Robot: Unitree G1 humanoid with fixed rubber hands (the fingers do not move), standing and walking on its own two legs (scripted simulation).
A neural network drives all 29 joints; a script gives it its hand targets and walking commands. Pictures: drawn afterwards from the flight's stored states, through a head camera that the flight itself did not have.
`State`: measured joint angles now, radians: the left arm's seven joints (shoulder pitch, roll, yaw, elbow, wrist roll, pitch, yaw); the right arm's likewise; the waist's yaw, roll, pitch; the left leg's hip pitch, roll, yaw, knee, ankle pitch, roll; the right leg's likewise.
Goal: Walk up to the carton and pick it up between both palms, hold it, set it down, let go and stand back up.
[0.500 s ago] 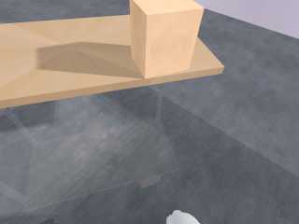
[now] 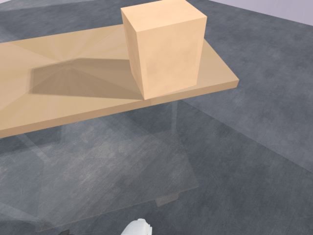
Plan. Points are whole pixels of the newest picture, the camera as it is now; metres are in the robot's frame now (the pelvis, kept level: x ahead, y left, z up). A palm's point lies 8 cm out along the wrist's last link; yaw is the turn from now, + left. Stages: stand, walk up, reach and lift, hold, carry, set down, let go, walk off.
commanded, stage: walk up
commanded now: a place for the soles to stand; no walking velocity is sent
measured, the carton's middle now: (162, 50) +0.76 +0.01 +0.06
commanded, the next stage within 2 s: none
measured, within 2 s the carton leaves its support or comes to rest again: neither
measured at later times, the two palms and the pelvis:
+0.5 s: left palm out of the picture +0.15 +0.34 -0.12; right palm out of the picture +0.14 -0.31 -0.03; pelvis +0.08 +0.02 +0.00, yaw +3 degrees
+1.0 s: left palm (86, 219) +0.18 +0.22 -0.08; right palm out of the picture +0.19 -0.40 -0.10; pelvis +0.12 -0.09 +0.00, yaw +3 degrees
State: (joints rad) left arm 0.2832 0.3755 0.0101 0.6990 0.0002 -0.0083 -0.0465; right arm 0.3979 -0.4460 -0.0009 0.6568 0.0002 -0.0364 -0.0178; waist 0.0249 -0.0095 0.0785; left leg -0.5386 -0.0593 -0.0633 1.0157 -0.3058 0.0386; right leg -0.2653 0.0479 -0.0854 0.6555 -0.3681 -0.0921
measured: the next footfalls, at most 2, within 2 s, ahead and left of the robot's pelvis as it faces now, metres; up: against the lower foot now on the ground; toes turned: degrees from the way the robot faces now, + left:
left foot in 0.16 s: +0.15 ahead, +0.13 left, +0.00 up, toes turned -1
right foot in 0.72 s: +0.21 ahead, -0.12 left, +0.00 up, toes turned +2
